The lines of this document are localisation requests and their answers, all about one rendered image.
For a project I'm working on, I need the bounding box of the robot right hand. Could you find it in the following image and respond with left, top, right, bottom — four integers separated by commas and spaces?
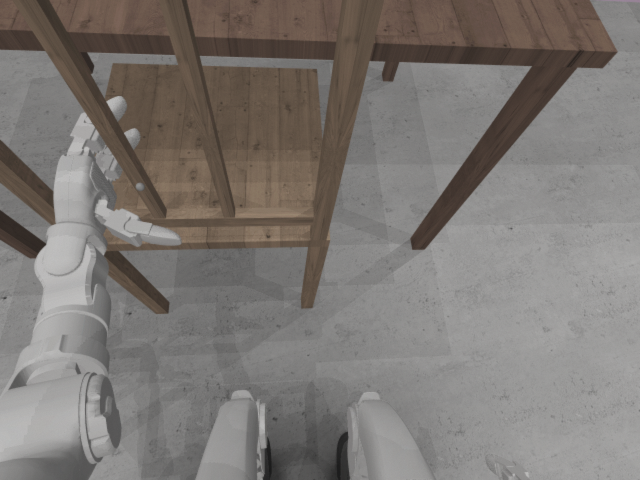
485, 454, 531, 480

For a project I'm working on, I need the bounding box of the robot left thigh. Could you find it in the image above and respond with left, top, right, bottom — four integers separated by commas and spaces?
195, 398, 267, 480

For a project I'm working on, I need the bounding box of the chair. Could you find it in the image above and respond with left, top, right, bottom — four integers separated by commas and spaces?
0, 0, 384, 314

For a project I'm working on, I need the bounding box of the left robot forearm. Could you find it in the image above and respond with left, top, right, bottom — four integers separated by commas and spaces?
0, 222, 111, 399

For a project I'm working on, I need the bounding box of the robot right shin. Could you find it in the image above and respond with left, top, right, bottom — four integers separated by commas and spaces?
347, 392, 380, 480

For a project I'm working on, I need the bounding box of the robot left hand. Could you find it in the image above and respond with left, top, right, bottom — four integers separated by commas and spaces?
53, 96, 182, 247

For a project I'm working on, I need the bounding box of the left robot upper arm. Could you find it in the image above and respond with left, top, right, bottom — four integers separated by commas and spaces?
0, 372, 121, 480

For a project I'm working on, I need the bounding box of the table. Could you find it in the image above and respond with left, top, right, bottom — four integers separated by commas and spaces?
0, 0, 618, 258

